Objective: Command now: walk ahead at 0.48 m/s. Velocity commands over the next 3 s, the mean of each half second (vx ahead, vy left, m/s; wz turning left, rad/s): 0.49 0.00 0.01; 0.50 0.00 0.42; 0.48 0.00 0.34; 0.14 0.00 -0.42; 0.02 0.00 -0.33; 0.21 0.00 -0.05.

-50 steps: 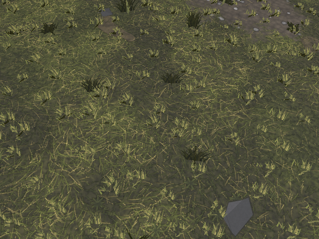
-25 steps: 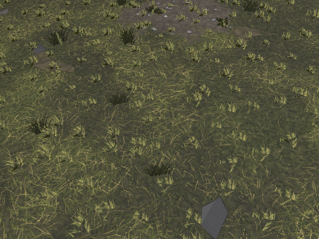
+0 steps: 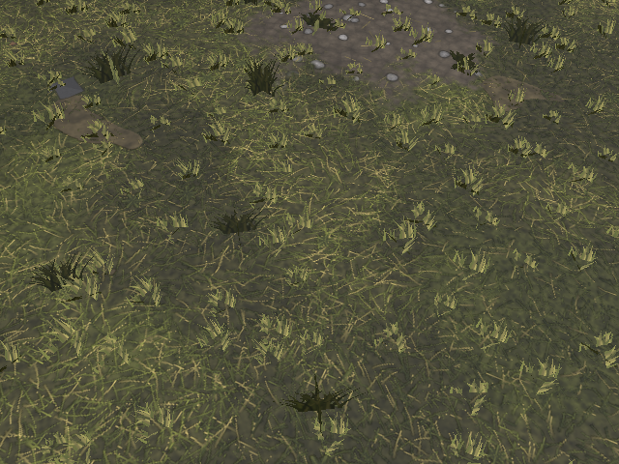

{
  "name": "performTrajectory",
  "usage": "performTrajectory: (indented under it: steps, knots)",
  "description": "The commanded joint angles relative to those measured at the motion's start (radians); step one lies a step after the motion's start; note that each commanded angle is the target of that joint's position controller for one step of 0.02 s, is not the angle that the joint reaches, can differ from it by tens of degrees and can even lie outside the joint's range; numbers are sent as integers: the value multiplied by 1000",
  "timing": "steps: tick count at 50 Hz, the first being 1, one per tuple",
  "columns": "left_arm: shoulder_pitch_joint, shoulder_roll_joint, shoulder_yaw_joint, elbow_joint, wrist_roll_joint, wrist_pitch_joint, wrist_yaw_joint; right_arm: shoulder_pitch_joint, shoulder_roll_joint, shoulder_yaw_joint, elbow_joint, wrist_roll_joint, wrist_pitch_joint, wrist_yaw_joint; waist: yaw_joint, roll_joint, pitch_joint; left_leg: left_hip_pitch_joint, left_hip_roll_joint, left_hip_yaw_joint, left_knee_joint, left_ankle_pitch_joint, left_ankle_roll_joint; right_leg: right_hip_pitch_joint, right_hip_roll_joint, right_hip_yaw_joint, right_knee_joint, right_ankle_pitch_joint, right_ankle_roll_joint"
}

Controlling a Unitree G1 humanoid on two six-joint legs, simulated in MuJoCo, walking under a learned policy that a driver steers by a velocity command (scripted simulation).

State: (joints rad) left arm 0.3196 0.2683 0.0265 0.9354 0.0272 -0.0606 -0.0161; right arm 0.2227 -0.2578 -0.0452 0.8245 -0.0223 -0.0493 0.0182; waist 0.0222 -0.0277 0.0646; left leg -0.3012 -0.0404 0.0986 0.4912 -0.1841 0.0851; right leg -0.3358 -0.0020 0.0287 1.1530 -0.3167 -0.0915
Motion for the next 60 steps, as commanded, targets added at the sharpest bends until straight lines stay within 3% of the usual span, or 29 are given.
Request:
performTrajectory:
  steps: [1, 6, 10, 14, 17, 18, 19, 20, 21, 22, 23, 24, 25, 27, 31, 36, 41, 44, 46, 47, 48, 49, 50, 51, 52, 54, 55, 57, 60]
  knots:
    - [66, 56, 10, -27, 13, 13, -13, 70, -87, -17, -4, 6, -34, -1, 4, 95, -36, 101, 263, -315, -343, 16, 123, -143, -76, 14, 5, 60, 10]
    - [-129, 47, 6, -86, 13, 25, -22, 163, -91, -16, 60, 15, -46, -1, -19, 75, 33, 157, 231, -212, -414, 96, 134, -324, -119, -34, -180, 216, 60]
    - [-280, 15, -8, -131, 5, 17, -28, 216, -90, -13, 97, 18, -49, -4, -54, 77, 41, 196, 200, -139, -396, 230, 111, -294, -91, -79, -423, 343, 76]
    - [-370, 23, -9, -163, 2, 13, -24, 273, -96, -11, 134, 10, -45, -14, -79, 84, 44, 310, 236, -135, -353, 368, 107, -270, -61, -98, -544, 339, 53]
    - [-351, 42, 0, -167, 3, 3, -18, 259, -110, -14, 150, 1, -37, -26, -52, 94, 29, 401, 266, -132, -263, 572, 93, -210, -27, -103, -602, 225, 10]
    - [-290, 54, 8, -149, 4, -1, -12, 244, -119, -16, 152, -2, -34, -28, -22, 104, -4, 411, 263, -121, -184, 715, 80, -123, 3, -113, -622, 176, -9]
    - [-166, 70, 19, -109, 6, -9, -4, 233, -126, -17, 155, -3, -30, -28, 30, 99, -70, 403, 244, -103, -37, 806, 65, 21, 37, -127, -668, 163, -32]
    - [10, 105, 35, -53, 19, -20, 7, 226, -117, -12, 150, 1, -28, -27, 100, 72, -169, 293, 204, -69, 173, 710, 46, 262, 6, -91, -697, 183, -67]
    - [166, 203, 62, -32, 46, -23, 22, 254, -51, 7, 106, 24, -31, -20, 127, -68, -318, 21, 127, -19, 515, 325, 13, 558, -266, 242, -712, 56, -144]
    - [165, 241, 75, -26, 31, -12, 18, 344, -8, 10, 115, 39, -29, -17, 78, -215, -401, -256, -41, -72, 782, -375, -5, 698, -453, 655, -840, 56, -250]
    - [68, 174, 64, -37, -1, -6, 15, 239, -105, -16, 115, 21, -21, -26, 62, -43, -257, -334, 31, -172, 817, -287, 14, 579, -387, 543, -863, -1, -199]
    - [-24, 113, 48, -52, -7, -11, 13, 180, -91, -15, 97, 22, -29, -20, 31, -24, -134, -323, 71, -170, 770, -186, 18, 422, -351, 386, -902, 56, -164]
    - [-67, 68, 37, -53, -2, -19, 10, 161, -70, -13, 101, 22, -27, -17, 4, -4, -81, -283, 104, -165, 717, -130, 16, 321, -306, 281, -942, 129, -124]
    - [-71, 29, 24, -33, -7, -34, 17, 188, -42, -12, 118, -5, 1, -3, -37, -40, -43, -204, 126, -160, 663, -90, -5, 207, -247, 135, -986, 225, -73]
    - [-8, 56, 31, 0, -14, -63, 20, 104, -20, -14, 88, -6, 32, 17, -51, -30, -9, -291, 140, -137, 626, 6, -29, 203, -228, -5, -1030, 356, -62]
    - [41, 44, 25, 21, -11, -61, 26, -83, -3, -2, 20, -1, 27, 27, -21, -26, 34, -356, 132, -77, 388, 177, -44, 240, -188, -146, -1031, 475, -38]
    - [124, 66, 28, 55, -9, -49, 44, -220, 4, 12, -42, -9, 23, 34, 18, -27, 46, -328, 95, 21, 175, 170, 1, 387, -232, -213, -977, 647, -30]
    - [107, 97, 35, 55, -2, -33, 56, -163, -21, 0, -37, -13, 24, 29, -26, -61, -2, -224, 23, 66, 142, 35, 62, 469, -254, -259, -815, 1020, -18]
    - [85, 127, 45, 43, 3, -15, 58, -9, -58, -22, 5, -15, 20, 22, -94, -71, -96, -52, -42, 73, 107, -59, 115, 462, -261, -271, -547, 1128, -20]
    - [70, 136, 48, 30, -1, -8, 53, 134, -93, -42, 48, -24, 12, 15, -163, -34, -169, 148, -49, 31, 18, -39, 152, 357, -243, -284, -316, 975, -1]
    - [78, 90, 38, -6, -1, -12, 46, 238, -192, -75, 65, -30, 11, -1, -189, 90, -262, 376, 170, -255, -9, -105, 216, 126, -189, -286, 5, 498, 28]
    - [73, 31, 33, -84, -20, -21, 23, 177, -273, -93, 38, -11, 24, -1, -113, 294, -320, 605, 398, -851, -174, -80, 394, -306, 64, -154, 336, -240, 85]
    - [-49, 92, 40, -104, -5, -35, 19, 170, -244, -89, 41, 12, 35, -7, -142, 103, -238, 561, 375, -768, -222, -62, 362, -430, -8, 9, 332, -151, 72]
    - [-84, 82, 35, -120, -18, -50, 15, 118, -194, -77, 42, 15, 33, -15, -111, 57, -129, 440, 355, -635, -232, 11, 322, -436, -55, 11, 257, -48, 67]
    - [-64, 80, 36, -106, -18, -54, 18, 78, -143, -65, 43, 12, 27, -16, -59, -23, -56, 310, 305, -538, -246, 150, 271, -371, -88, 6, 154, -3, 71]
    - [-34, 61, 33, -101, 16, -17, 17, 30, -105, -50, 35, 21, 9, -23, -2, -14, -52, 185, 214, -402, -258, 301, 222, -247, -114, 9, 45, 12, 100]
    - [-32, 54, 33, -106, 23, 1, 13, 41, -108, -49, 36, 25, -3, -21, 5, 0, -62, 168, 194, -381, -258, 356, 220, -227, -111, 2, 15, 10, 113]
    - [-63, 41, 30, -127, 24, 23, 7, 75, -138, -55, 44, 27, -16, -19, 7, 21, -60, 144, 161, -346, -266, 396, 211, -243, -108, -20, -55, 48, 135]
    - [-194, 47, 28, -181, 20, 31, 3, 141, -151, -58, 48, 24, -13, -18, -37, 56, -29, 158, 138, -354, -282, 369, 177, -319, -106, -35, -190, 165, 154]
